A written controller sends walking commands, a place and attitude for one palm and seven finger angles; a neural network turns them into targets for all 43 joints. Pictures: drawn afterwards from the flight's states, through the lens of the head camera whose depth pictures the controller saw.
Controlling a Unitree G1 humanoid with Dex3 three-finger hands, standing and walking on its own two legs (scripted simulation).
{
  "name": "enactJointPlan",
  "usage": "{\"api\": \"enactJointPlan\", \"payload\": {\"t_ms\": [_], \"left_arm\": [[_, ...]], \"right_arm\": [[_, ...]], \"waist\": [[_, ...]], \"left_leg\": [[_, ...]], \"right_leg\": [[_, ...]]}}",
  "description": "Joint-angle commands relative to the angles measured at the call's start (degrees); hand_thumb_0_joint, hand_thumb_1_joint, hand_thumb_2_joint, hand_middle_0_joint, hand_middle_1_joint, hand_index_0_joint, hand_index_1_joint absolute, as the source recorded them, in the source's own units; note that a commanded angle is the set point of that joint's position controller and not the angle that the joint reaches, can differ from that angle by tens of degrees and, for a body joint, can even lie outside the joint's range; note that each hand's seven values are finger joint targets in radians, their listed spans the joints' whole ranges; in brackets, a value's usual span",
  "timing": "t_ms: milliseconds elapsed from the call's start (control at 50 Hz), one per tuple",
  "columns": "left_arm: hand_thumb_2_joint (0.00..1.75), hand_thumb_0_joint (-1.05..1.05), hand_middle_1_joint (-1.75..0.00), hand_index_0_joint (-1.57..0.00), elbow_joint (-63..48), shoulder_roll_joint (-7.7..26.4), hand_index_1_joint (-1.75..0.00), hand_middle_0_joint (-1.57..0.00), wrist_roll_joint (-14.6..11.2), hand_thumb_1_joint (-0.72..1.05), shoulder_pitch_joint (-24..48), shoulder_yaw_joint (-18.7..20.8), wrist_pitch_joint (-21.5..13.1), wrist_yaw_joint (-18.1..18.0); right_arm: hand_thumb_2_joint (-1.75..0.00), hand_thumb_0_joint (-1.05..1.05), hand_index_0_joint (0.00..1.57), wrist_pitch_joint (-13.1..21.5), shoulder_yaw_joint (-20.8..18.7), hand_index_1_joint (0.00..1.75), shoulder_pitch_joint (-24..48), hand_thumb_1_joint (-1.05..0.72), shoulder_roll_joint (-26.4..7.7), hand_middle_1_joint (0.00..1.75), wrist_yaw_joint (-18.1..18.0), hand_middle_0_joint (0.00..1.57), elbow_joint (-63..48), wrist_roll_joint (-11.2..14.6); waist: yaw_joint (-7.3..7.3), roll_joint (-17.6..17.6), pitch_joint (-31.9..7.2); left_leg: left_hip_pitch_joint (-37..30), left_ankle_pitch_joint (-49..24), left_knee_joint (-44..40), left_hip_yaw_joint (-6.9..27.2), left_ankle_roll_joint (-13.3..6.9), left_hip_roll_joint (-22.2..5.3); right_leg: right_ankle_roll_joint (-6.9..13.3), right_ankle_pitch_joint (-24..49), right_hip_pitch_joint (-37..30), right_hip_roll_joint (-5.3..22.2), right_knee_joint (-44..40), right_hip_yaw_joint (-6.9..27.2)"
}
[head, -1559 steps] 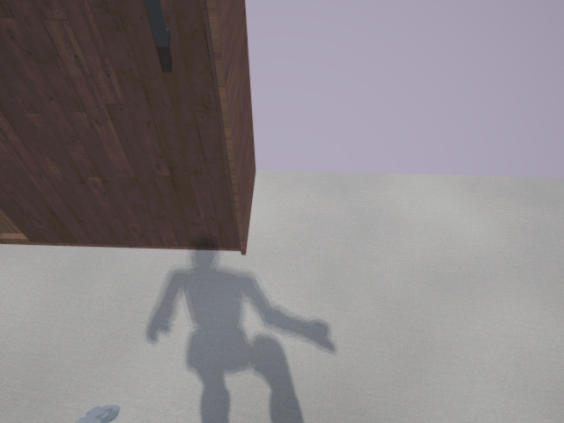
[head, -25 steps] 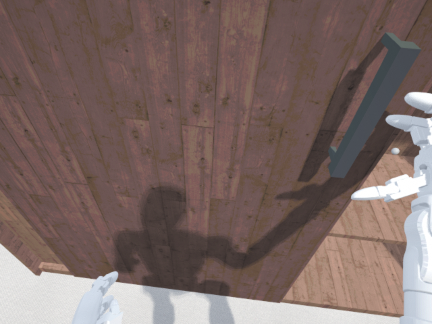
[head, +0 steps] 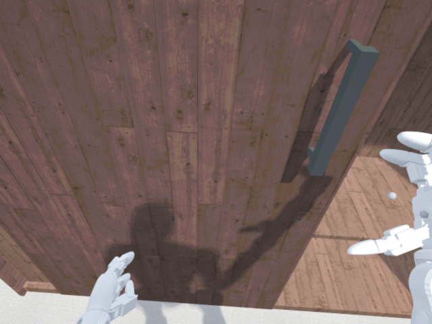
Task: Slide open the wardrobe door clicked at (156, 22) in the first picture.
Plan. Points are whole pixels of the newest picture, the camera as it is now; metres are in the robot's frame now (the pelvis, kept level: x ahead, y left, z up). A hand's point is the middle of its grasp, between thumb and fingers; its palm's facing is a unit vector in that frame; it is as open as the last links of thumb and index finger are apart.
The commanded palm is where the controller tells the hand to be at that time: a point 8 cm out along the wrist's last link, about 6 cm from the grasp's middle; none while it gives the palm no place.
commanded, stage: slip the hand off the handle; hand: right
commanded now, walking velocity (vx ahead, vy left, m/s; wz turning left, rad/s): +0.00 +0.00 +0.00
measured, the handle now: (332, 113) +0.37 -0.19 +0.26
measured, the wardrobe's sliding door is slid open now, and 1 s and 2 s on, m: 0.70 0.70 0.70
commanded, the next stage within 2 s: draw the hand back to the body in 0.14 s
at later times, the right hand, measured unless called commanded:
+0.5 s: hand (394, 218) +0.21 -0.23 +0.20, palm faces +0.14 +0.98 -0.15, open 14.7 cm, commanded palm +0.16 -0.28 +0.21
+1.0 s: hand (405, 228) +0.20 -0.25 +0.19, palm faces +0.47 +0.83 -0.30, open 13.3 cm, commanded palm +0.15 -0.28 +0.20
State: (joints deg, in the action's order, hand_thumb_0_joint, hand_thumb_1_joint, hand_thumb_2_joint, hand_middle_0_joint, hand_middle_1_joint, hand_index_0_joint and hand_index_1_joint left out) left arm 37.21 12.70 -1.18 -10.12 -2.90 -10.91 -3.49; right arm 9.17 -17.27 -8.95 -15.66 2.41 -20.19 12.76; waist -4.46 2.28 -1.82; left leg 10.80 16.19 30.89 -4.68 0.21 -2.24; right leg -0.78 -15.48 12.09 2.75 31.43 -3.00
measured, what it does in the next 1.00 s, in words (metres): stands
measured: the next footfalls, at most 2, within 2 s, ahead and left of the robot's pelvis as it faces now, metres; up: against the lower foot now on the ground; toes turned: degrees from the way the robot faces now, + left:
none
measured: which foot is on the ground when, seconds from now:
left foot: down 0.00-1.00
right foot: down 0.00-1.00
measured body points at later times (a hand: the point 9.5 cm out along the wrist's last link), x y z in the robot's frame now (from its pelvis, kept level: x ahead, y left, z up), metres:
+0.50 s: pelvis +0.00 +0.00 +0.00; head -0.05 +0.03 +0.45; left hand +0.21 +0.21 -0.06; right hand +0.19 -0.28 +0.21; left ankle +0.01 +0.12 -0.73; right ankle +0.02 -0.13 -0.73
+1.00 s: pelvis +0.01 +0.01 +0.00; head -0.02 +0.03 +0.45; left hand +0.21 +0.22 -0.07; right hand +0.17 -0.29 +0.20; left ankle +0.01 +0.12 -0.73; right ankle +0.02 -0.13 -0.73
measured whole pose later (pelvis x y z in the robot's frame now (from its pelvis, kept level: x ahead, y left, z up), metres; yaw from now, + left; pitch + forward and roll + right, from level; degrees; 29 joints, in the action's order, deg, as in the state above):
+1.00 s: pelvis +0.01 +0.01 +0.00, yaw -1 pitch -4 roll +1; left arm 37.1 13.6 -0.7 -12.1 -1.6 -13.0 -4.4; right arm 2.8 -19.0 -22.1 -18.5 -5.3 -25.3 6.3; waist -4.6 3.5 -0.2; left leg 8.3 15.7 28.2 -5.6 -0.2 -1.4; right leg -1.2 -15.3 10.4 3.3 30.0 -2.0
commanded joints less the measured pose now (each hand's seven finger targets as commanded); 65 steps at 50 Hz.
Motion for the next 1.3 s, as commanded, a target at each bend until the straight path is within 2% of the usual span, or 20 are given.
{"api": "enactJointPlan", "payload": {"t_ms": [0, 120, 180, 240, 260, 280, 380, 420, 480, 560, 660, 740, 760, 780, 820, 880, 900, 960, 1160, 1280], "left_arm": [[0.9, 0.0, -0.3, -0.2, -9.3, 5.9, -0.3, -0.2, -0.2, 0.9, 8.9, 2.1, -3.9, -0.7], [0.9, 0.0, -0.3, -0.2, -9.9, 5.7, -0.3, -0.2, 0.0, 0.9, 9.1, 1.8, -4.7, -0.5], [0.9, 0.0, -0.3, -0.2, -9.2, 5.8, -0.3, -0.2, -0.3, 0.9, 9.0, 1.8, -4.9, -1.0], [0.9, 0.0, -0.3, -0.2, -9.0, 5.9, -0.3, -0.2, -0.3, 0.9, 8.8, 1.9, -5.5, -1.2], [0.9, 0.0, -0.3, -0.2, -8.9, 6.7, -0.3, -0.2, -1.4, 0.9, 8.9, 1.9, -5.1, -1.6], [0.9, 0.0, -0.3, -0.2, -10.3, 6.4, -0.3, -0.2, -2.1, 0.9, 10.0, 1.5, -4.8, -2.1], [0.9, 0.0, -0.3, -0.2, -11.1, 7.2, -0.3, -0.2, -3.3, 0.9, 11.1, 0.9, -5.3, -3.5], [0.9, 0.0, -0.3, -0.2, -11.3, 7.7, -0.3, -0.2, -3.8, 0.9, 11.3, 0.4, -5.9, -3.7], [0.9, 0.0, -0.3, -0.2, -11.4, 8.4, -0.3, -0.2, -4.2, 0.9, 11.3, 0.2, -7.3, -4.0], [0.9, 0.0, -0.3, -0.2, -11.1, 8.6, -0.3, -0.2, -4.2, 0.9, 9.8, 0.7, -7.7, -3.0], [0.9, 0.0, -0.3, -0.2, -11.5, 8.8, -0.3, -0.2, -4.2, 0.9, 9.5, 1.0, -7.3, -3.0], [0.9, 0.0, -0.3, -0.2, -11.8, 8.7, -0.3, -0.2, -4.0, 0.9, 9.5, 0.9, -7.4, -3.2], [0.9, 0.0, -0.3, -0.2, -12.5, 6.5, -0.3, -0.2, -1.1, 0.9, 9.8, 2.2, -8.0, -2.2], [0.9, 0.0, -0.3, -0.2, -10.8, 6.6, -0.3, -0.2, -0.6, 0.9, 8.2, 2.2, -8.1, -1.9], [0.9, 0.0, -0.3, -0.2, -10.2, 6.3, -0.3, -0.2, -0.4, 0.9, 7.2, 2.7, -6.7, -1.1], [0.9, 0.0, -0.3, -0.2, -9.9, 6.3, -0.3, -0.2, 0.0, 0.9, 7.1, 3.4, -5.8, -0.8], [0.9, 0.0, -0.3, -0.2, -9.5, 6.6, -0.3, -0.2, 0.3, 0.9, 6.9, 3.6, -5.9, -0.9], [0.9, 0.0, -0.3, -0.2, -9.4, 6.6, -0.3, -0.2, 0.5, 0.9, 7.1, 4.1, -5.3, -1.3], [0.9, 0.0, -0.3, -0.2, -9.3, 6.1, -0.3, -0.2, 0.9, 0.9, 7.1, 4.4, -3.4, -1.3], [0.9, 0.0, -0.3, -0.2, -9.8, 6.0, -0.3, -0.2, 0.7, 0.9, 6.8, 4.6, -1.9, -1.1]], "right_arm": [[-0.2, 0.0, 0.25, 2.8, -3.3, 1.15, 11.2, 0.55, -9.2, 1.15, -0.1, 0.25, -14.5, 0.9], [-0.2, 0.0, 0.25, 3.4, -4.2, 1.15, 5.3, 0.55, -9.2, 1.15, 0.6, 0.25, -16.9, 1.6], [-0.2, 0.0, 0.25, 3.2, -5.4, 1.15, 8.3, 0.55, -10.4, 1.15, 1.3, 0.25, -14.5, 2.6], [-0.2, 0.0, 0.25, 3.4, -5.5, 1.15, 9.4, 0.55, -10.5, 1.15, 1.4, 0.25, -13.6, 2.7], [-0.2, 0.0, 0.25, -3.1, -5.3, 1.15, 4.4, 0.55, -12.9, 1.15, 4.0, 0.25, -8.4, 3.2], [-0.2, 0.0, 0.25, -6.1, -5.0, 1.15, 7.5, 0.55, -12.8, 1.15, 5.4, 0.25, -13.5, 4.1], [-0.2, 0.0, 0.25, -17.8, -10.2, 1.15, 6.5, 0.55, -17.9, 1.15, 9.4, 0.25, -16.0, 7.1], [-0.2, 0.0, 0.25, -21.4, -10.6, 1.15, 6.7, 0.55, -17.6, 1.15, 10.9, 0.25, -16.7, 9.1], [-0.2, 0.0, 0.25, -24.7, -12.7, 1.15, 7.9, 0.55, -18.1, 1.15, 12.8, 0.25, -16.6, 12.0], [-0.2, 0.0, 0.25, -25.3, -11.1, 1.15, 4.5, 0.55, -15.4, 1.15, 11.9, 0.25, -15.5, 11.3], [-0.22, 0.0, 0.25, -25.9, -10.7, 1.13, 5.2, 0.51, -16.4, 1.13, 11.1, 0.25, -15.6, 9.6], [-0.29, 0.0, 0.24, -24.8, -11.4, 1.04, 6.6, 0.37, -17.6, 1.04, 10.7, 0.24, -17.8, 9.0], [-0.31, 0.0, 0.24, -15.0, -13.2, 1.02, 8.5, 0.33, -22.3, 1.02, 0.5, 0.24, -26.0, -1.8], [-0.32, 0.0, 0.24, -12.2, -11.2, 1.0, -1.4, 0.3, -16.7, 1.0, -3.2, 0.24, -16.9, -2.2], [-0.36, 0.0, 0.24, -7.6, -8.6, 0.96, -5.8, 0.22, -14.1, 0.96, -6.0, 0.24, -15.7, -4.1], [-0.41, 0.0, 0.24, -3.1, -6.8, 0.89, -4.3, 0.12, -13.6, 0.89, -7.8, 0.24, -17.9, -5.9], [-0.43, 0.0, 0.23, -2.2, -6.6, 0.87, -4.9, 0.08, -13.8, 0.87, -8.4, 0.23, -17.2, -6.4], [-0.48, 0.0, 0.23, -0.4, -6.2, 0.81, -3.9, -0.03, -13.9, 0.81, -9.3, 0.23, -16.2, -7.2], [-0.65, 0.0, 0.22, 1.0, -7.7, 0.6, -12.1, -0.39, -13.9, 0.6, -9.6, 0.22, -16.2, -7.9], [-0.76, 0.0, 0.21, 0.4, -7.5, 0.47, -13.4, -0.61, -13.2, 0.47, -9.2, 0.21, -16.0, -8.0]], "waist": [[0.6, -0.1, -3.1], [0.05, 0.8, -4.6], [0.68, -0.5, -1.2], [0.56, 0.6, -2.4], [-0.38, 1.7, -3.9], [-0.35, 2.5, -4.3], [-0.88, 1.5, -5.9], [-0.46, 1.5, -6.2], [-0.37, 1.2, -6.2], [-0.03, -0.2, -3.1], [0.23, 0.0, -0.7], [0.34, 2.7, -2.0], [-1.16, 3.7, 2.1], [-0.32, -0.3, 3.0], [0.06, -2.1, 1.9], [0.42, 3.9, -1.2], [0.49, 3.1, -1.2], [0.78, -1.2, -1.6], [-0.45, -1.1, -3.0], [-0.07, 0.2, -0.6]], "left_leg": [[3.3, -3.2, -6.6, 1.1, -0.8, 1.7], [2.3, -4.3, -5.8, 0.9, -0.9, 1.5], [4.4, -0.7, -7.1, 1.4, -0.6, 1.4], [3.9, -1.0, -6.8, 1.6, -0.8, 1.3], [1.2, -1.0, -7.0, 1.9, -0.9, 1.1], [0.4, -1.7, -7.7, 1.8, -0.6, 0.9], [-1.5, -5.7, -7.9, 0.7, -0.4, 1.4], [-1.1, -7.4, -7.6, 0.1, -0.4, 1.5], [-0.1, -7.8, -7.3, 0.0, -0.3, 1.8], [2.3, -7.6, -7.2, -0.3, -0.1, 2.0], [3.7, -3.4, -7.7, 0.2, -0.1, 2.0], [3.2, -3.1, -7.8, 0.5, -0.1, 1.7], [4.0, -3.8, -10.5, 2.7, -0.4, 1.1], [4.6, -3.2, -10.2, 2.0, -0.7, 0.6], [3.1, -3.6, -10.2, 2.5, -0.7, 0.1], [1.4, -3.3, -9.5, 2.8, -0.7, -0.3], [1.2, -3.2, -10.0, 2.5, -0.6, -0.3], [0.7, -3.4, -10.0, 2.5, -0.5, -0.2], [-3.9, -13.3, -7.7, 1.6, -0.8, 0.1], [-2.7, -12.1, -8.4, 1.6, -0.8, 0.5]], "right_leg": [[1.1, 3.2, -2.6, -1.8, -5.5, 1.9], [1.0, 3.9, -2.5, -1.9, -5.0, 2.2], [1.0, 0.9, -0.8, -1.9, -4.9, 2.3], [1.0, 1.1, -1.2, -2.1, -4.7, 2.4], [1.1, -0.5, -0.8, -1.5, -6.6, 2.6], [1.4, 0.1, -1.3, -1.9, -6.9, 2.4], [1.9, 4.7, -3.7, -1.7, -6.9, 3.0], [1.9, 6.3, -5.0, -1.8, -6.7, 3.4], [1.9, 6.9, -6.2, -1.8, -6.1, 3.7], [1.7, 6.9, -5.2, -1.7, -5.8, 3.7], [1.9, 3.8, -3.9, -1.7, -6.0, 3.8], [1.9, 3.9, -4.5, -1.9, -5.6, 3.7], [1.6, 4.4, -0.5, -2.1, -4.6, 2.5], [1.3, 3.3, -0.2, -1.6, -4.4, 2.1], [1.6, 3.2, -1.1, -1.1, -4.8, 1.9], [1.7, 2.7, -3.3, -1.3, -5.7, 1.1], [1.9, 2.6, -3.8, -1.2, -6.1, 1.3], [2.4, 3.4, -4.7, -1.0, -6.6, 1.5], [2.1, 12.1, -5.6, -0.7, -7.5, 1.8], [1.7, 11.8, -5.3, -0.3, -8.1, 1.6]]}}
